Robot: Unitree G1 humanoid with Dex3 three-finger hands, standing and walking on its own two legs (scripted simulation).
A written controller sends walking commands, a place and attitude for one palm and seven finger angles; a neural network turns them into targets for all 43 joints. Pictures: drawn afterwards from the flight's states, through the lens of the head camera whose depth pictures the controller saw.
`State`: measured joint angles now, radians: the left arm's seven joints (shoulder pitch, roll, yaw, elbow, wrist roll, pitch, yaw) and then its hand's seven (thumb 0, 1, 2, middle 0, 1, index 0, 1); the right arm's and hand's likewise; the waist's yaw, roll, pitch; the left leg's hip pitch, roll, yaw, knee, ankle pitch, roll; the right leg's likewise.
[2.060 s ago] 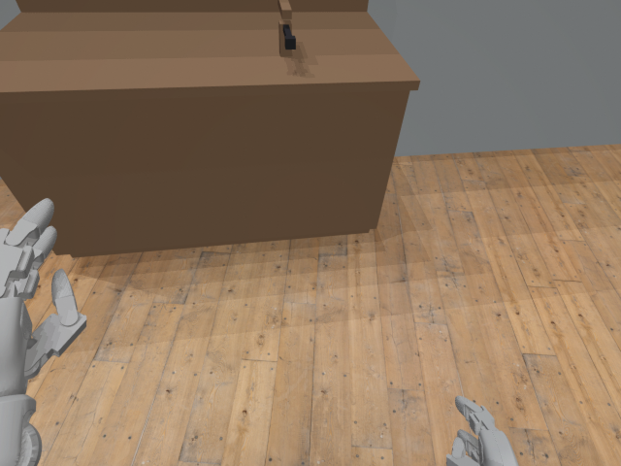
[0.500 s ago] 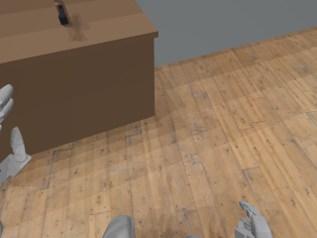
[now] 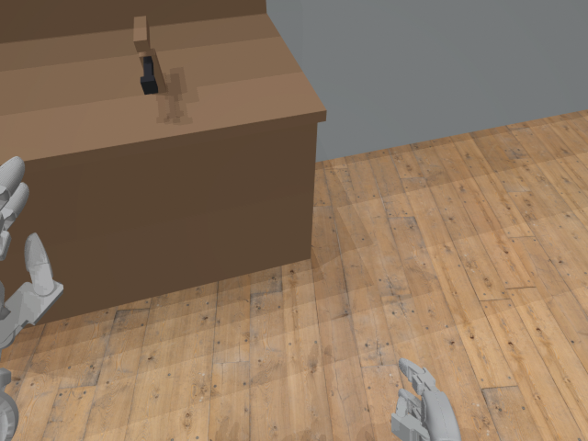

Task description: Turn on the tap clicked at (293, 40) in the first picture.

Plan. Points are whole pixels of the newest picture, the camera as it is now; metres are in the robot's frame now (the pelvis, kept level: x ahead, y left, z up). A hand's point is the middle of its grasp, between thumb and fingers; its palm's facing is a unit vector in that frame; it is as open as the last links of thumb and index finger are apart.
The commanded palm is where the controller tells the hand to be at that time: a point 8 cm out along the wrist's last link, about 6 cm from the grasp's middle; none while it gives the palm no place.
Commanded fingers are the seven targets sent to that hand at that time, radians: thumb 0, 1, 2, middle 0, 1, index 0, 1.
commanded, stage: take the last steps up to it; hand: left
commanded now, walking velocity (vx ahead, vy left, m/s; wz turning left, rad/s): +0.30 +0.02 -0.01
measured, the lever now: (149, 84) +0.75 +0.38 +0.09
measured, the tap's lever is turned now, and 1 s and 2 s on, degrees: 0 0 0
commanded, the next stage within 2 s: come to a stop and stand still in 1.12 s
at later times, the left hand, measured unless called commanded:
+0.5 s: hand (142, 178) +0.36 +0.22 +0.18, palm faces +0.40 -0.83 -0.39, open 7.4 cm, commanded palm +0.29 +0.26 +0.18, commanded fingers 0.00 0.90 0.90 -0.20 -0.30 -0.20 -0.30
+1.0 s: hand (196, 132) +0.46 +0.18 +0.18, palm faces +0.41 -0.82 -0.41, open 7.4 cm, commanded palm +0.40 +0.23 +0.18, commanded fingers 0.00 0.90 0.90 -0.20 -0.30 -0.20 -0.30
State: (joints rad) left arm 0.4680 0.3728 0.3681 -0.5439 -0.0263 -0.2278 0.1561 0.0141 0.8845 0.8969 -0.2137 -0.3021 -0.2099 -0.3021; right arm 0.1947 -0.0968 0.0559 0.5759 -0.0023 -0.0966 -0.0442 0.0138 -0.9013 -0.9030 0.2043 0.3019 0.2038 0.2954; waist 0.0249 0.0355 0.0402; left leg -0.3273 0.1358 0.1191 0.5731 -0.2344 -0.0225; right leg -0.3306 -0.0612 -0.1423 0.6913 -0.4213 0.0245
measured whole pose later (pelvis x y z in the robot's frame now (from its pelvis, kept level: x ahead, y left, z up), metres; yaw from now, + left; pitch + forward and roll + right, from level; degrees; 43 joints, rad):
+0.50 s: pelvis +0.13 -0.02 -0.01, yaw -1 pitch -1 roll +1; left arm 0.40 0.41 0.40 -0.49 -0.03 -0.24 0.16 0.01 0.88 0.90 -0.22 -0.30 -0.21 -0.30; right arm 0.17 -0.18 -0.03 0.59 0.01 -0.08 -0.06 0.02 -0.91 -0.90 0.20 0.30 0.20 0.29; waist -0.03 -0.05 0.05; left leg -0.34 0.06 0.19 0.61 -0.26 0.05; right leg -0.41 -0.04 -0.05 1.14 -0.52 0.01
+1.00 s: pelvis +0.25 -0.06 +0.00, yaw +1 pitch +0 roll +1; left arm 0.48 0.36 0.36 -0.53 -0.01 -0.26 0.16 0.01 0.88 0.90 -0.22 -0.30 -0.21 -0.30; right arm 0.20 -0.24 -0.04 0.61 0.00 -0.08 -0.06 0.02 -0.91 -0.90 0.20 0.30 0.20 0.29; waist -0.01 -0.03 0.06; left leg -0.37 0.06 0.13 0.63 -0.27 -0.01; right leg -0.20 -0.08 -0.15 0.55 -0.35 0.00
